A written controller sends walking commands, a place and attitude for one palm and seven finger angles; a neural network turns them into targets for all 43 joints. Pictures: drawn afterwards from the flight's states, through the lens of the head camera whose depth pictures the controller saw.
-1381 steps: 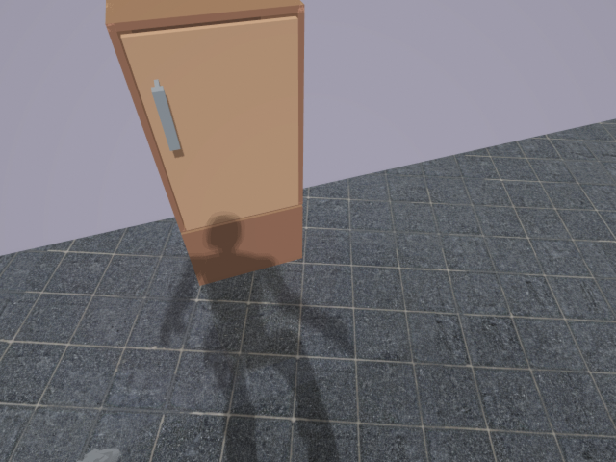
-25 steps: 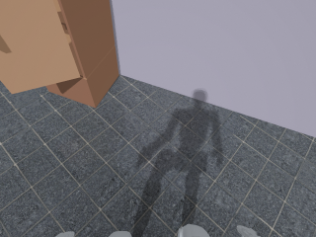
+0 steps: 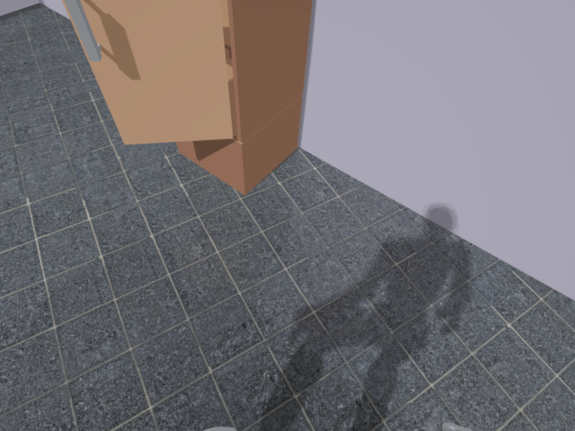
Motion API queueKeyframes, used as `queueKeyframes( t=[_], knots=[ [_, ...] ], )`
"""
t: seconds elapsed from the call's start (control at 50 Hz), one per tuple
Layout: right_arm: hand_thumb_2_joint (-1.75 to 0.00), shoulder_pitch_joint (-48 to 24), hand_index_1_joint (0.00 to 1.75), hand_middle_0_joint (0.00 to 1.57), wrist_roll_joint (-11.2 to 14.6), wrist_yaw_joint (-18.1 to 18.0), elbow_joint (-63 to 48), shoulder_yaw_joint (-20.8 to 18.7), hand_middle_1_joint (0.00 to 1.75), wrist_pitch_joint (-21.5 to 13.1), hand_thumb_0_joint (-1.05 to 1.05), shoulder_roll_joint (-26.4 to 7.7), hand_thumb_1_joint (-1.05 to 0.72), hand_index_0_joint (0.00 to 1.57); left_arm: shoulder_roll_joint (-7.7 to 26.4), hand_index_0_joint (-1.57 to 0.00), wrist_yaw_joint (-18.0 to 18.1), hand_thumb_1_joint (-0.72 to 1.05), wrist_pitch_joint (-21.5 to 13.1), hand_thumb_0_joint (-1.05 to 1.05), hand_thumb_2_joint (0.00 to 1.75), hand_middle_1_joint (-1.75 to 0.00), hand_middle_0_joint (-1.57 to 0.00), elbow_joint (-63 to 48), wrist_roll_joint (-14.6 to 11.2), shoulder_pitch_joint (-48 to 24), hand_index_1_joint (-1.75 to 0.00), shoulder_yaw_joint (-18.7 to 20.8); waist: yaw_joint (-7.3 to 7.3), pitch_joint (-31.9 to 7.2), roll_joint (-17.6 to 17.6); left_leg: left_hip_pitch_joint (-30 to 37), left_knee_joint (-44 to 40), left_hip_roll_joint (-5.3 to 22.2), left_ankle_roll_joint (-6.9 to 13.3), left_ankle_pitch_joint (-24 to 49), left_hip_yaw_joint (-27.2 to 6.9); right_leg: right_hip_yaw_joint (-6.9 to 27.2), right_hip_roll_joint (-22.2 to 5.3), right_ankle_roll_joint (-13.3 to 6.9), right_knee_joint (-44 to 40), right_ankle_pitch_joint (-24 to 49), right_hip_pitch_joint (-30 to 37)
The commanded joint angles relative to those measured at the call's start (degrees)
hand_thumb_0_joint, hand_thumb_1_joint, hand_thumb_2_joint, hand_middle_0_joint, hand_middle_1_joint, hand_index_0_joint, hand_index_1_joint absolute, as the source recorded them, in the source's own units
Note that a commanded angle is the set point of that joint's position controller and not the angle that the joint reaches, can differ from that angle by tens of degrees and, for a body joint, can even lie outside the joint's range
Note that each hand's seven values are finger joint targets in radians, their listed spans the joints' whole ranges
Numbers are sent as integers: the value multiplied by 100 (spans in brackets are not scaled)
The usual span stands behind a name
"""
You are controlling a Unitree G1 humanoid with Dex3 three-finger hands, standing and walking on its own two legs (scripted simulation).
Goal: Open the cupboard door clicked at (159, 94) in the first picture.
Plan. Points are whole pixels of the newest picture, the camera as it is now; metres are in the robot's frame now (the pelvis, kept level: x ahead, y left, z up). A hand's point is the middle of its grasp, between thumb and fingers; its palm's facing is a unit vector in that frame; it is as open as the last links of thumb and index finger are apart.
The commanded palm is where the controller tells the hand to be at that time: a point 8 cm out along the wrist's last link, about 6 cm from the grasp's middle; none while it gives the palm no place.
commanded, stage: turn to face it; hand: left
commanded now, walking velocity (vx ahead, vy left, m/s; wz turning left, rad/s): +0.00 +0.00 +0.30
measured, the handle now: (86, 25) +0.98 +0.56 +0.01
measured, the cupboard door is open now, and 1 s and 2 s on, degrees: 45 45 45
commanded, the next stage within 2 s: take the last steps up to it in 0.24 s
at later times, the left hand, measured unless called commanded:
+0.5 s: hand out of the picture +0.03 +0.16 -0.15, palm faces +0.20 -0.95 -0.23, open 7.4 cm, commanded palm none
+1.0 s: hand (113, 420) +0.14 +0.26 -0.14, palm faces +0.27 -0.94 -0.20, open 7.4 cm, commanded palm none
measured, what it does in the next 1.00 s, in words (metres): walks ahead: right foot, then left foot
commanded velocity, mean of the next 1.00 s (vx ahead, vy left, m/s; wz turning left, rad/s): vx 0.20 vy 0.08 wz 0.17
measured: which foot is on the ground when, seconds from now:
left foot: down 0.00-0.32, up 0.34-0.66, down 0.68-1.00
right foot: up 0.00-0.30, down 0.32-0.68, up 0.70-1.00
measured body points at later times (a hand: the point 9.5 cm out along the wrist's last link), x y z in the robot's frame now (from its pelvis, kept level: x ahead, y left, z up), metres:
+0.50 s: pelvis +0.02 -0.03 +0.02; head +0.05 -0.03 +0.47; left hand +0.02 +0.21 -0.13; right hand +0.13 -0.27 -0.13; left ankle -0.02 +0.09 -0.66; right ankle +0.00 -0.16 -0.72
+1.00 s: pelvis +0.12 +0.05 +0.02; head +0.14 +0.06 +0.47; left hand +0.13 +0.31 -0.12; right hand +0.16 -0.17 -0.14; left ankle +0.05 +0.13 -0.72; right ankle +0.22 -0.05 -0.68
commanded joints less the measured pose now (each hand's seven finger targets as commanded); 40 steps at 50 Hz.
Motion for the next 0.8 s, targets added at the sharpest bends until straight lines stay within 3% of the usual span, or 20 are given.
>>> queueKeyframes(
  t=[0.0, 0.06, 0.1, 0.18, 0.24, 0.26, 0.28, 0.3, 0.32, 0.34, 0.38, 0.46, 0.56, 0.62, 0.64, 0.66, 0.68, 0.7, 0.72, 0.78],
  knots=[
    [-90, 968, 30, 20, -87, -251, -124, -275, 30, -191, 0, -1424, -90, 20, 641, -20, 84, 90, 46, 0, 90, -30, -20, -637, -39, -588, -30, 188, -482, -1049, 1531, 1412, -1326, 2158, 1435, 3355, -2748, 865, 274, 52, 2440, -1332, -1743],
    [-90, 312, 30, 20, -71, -352, -228, -115, 30, -248, 0, -984, -90, 20, 579, -20, 29, 90, 62, 0, 90, -30, -20, -301, -46, -341, -30, 196, -92, -903, 1375, 1076, -1250, 1552, 1103, 3300, -1819, 1013, 299, 31, 2385, -532, -1489],
    [-90, 285, 30, 20, -68, -361, -183, -83, 30, -258, 0, -945, -90, 20, 497, -20, 8, 90, 71, 0, 90, -30, -20, -186, -61, -270, -30, 178, -54, -967, 1187, 1120, -1217, 1395, 1017, 3429, -1543, 893, 406, 23, 1893, -438, -1198],
    [-90, 206, 30, 20, -75, -337, -102, -100, 30, -204, 0, -953, -90, 20, 409, -20, 0, 90, 50, 0, 90, -30, -20, -123, -70, -215, -30, 141, -52, -859, 1182, 762, -1281, 1287, 953, 2831, -1588, 663, 665, -39, 633, -355, -446],
    [-90, -38, 30, 20, -22, -309, -93, -104, 30, -172, 0, -868, -90, 20, 465, -20, 21, 90, -25, 0, 90, -30, -20, 59, -70, 295, -30, 169, 218, -896, 1112, 284, -948, 1014, 686, 2117, -1531, 574, 768, -87, -850, 759, 548],
    [-90, -47, 30, 20, 25, -280, -91, -93, 30, -176, 0, -734, -90, 20, 646, -20, 48, 90, -97, 0, 90, -30, -20, 102, -44, 458, -30, 199, 286, -906, 648, -50, -586, 718, 410, 1448, -1363, 855, 518, -155, -1599, 1240, 1047],
    [-90, 2, 30, 20, 66, -242, -162, -51, 30, -173, 0, -420, -90, 20, 1049, -20, 91, 90, -152, 0, 90, -30, -20, 125, 24, 505, -30, 276, 281, -867, -529, -813, 233, 87, 36, 0, -740, 2111, -622, -546, -2134, 1464, 1395],
    [-90, -68, 30, 20, 60, -204, -263, -36, 30, -127, 0, -339, -90, 20, 1379, -20, 83, 90, -149, 0, 90, -30, -20, 46, 52, 392, -30, 300, 291, -630, -1165, -853, 1316, -300, -122, -1580, -444, 2761, -1582, -1179, -2492, 1573, 747],
    [-90, -212, 30, 20, 18, -191, -233, -58, 30, -72, 0, -350, -90, 20, 1230, -20, 93, 90, -169, 0, 90, -30, -20, -1, 37, 308, -30, 254, 328, -449, -867, -918, 2135, -195, -85, -1645, -654, 2707, -1510, -1408, -2476, 1754, 383],
    [-90, -217, 30, 20, -5, -193, -158, -75, 30, -55, 0, -374, -90, 20, 1084, -20, 115, 90, -209, 0, 90, -30, -20, 22, 26, 211, -30, 270, 247, -324, -1297, -1320, 2706, -94, -111, -1435, -692, 2693, -1291, -1404, -2364, 2198, 631],
    [-90, -181, 30, 20, 6, -137, -39, -80, 30, -78, 0, -378, -90, 20, 886, -20, 111, 90, -227, 0, 90, -30, -20, 19, 19, 161, -30, 247, 223, -242, -952, -1455, 2922, 87, -173, -1018, -603, 1910, -1075, -1218, -2249, 2368, 857],
    [-90, -576, 30, 20, 8, 7, -106, -33, 30, -142, 0, -163, -90, 20, 979, -20, 58, 90, -357, 0, 90, -30, -20, 257, 54, 629, -30, 316, 442, -184, -629, -1420, 1840, 141, -228, -848, -213, 1657, -1172, -1128, -2479, 1695, 1226],
    [-90, -723, 30, 20, 23, 74, -197, 23, 30, -253, 0, -89, -90, 20, 1090, -20, 6, 90, -398, 0, 90, -30, -20, 514, 74, 831, -30, 385, 504, -236, -824, -1029, 605, 164, -168, -758, -9, 1415, -1342, -1083, -2386, 1507, 1350],
    [-90, 117, 30, 20, -9, 18, 63, 51, 30, -349, 0, -173, -90, 20, 1124, -20, -39, 90, -355, 0, 90, -30, -20, 529, 18, 499, -30, 402, 47, -377, -430, 778, -778, -218, -68, 106, 524, 714, -895, -695, -1673, 1482, 341],
    [-90, 757, 30, 20, -19, -50, 249, -24, 30, -389, 0, -475, -90, 20, 973, -20, -76, 90, -332, 0, 90, -30, -20, 470, -7, 379, -30, 357, -273, -599, 220, 1876, -1055, 2, 102, -16, 218, 375, -607, -491, -705, 1431, -382],
    [-90, 1479, 30, 20, -94, -115, 383, -202, 30, -416, 0, -1110, -90, 20, 540, -20, -135, 90, -305, 0, 90, -30, -20, 282, -35, 297, -30, 289, -554, -914, 1888, 2714, -1396, 1465, 700, -255, -1878, -191, 213, -139, 1010, -181, -1683],
    [-90, 2130, 30, 20, -113, -231, 504, -229, 30, -372, 0, -1394, -90, 20, 390, -20, -108, 90, -294, 0, 90, -30, -20, -29, -11, -287, -30, 193, -809, -804, 1935, 2535, -2032, 2198, 1303, -115, -2807, 191, 500, -179, 2333, -1323, -2415],
    [-90, 1914, 30, 20, -108, -256, 525, -167, 30, -393, 0, -1222, -90, 20, 366, -20, -73, 90, -297, 0, 90, -30, -20, -47, 10, -526, -30, 186, -672, -606, 1473, 2007, -2110, 2221, 1465, -598, -2796, 649, 310, -327, 2951, -1163, -2589],
    [-90, 1513, 30, 20, -85, -292, 389, -97, 30, -423, 0, -1016, -90, 20, 341, -20, -89, 90, -275, 0, 90, -30, -20, 21, 4, -575, -30, 186, -470, -317, 1450, 1498, -2235, 2050, 1428, -864, -2649, 841, 149, -352, 3136, -699, -2693],
    [-90, 995, 30, 20, -76, -320, 338, 69, 30, -574, 0, -524, -90, 20, 277, -20, -177, 90, -216, 0, 90, -30, -20, 383, 50, -39, -30, 158, -5, -210, 987, 1007, -2389, 1493, 1100, 141, -1597, 779, 61, -310, 2675, 252, -2108]
  ],
)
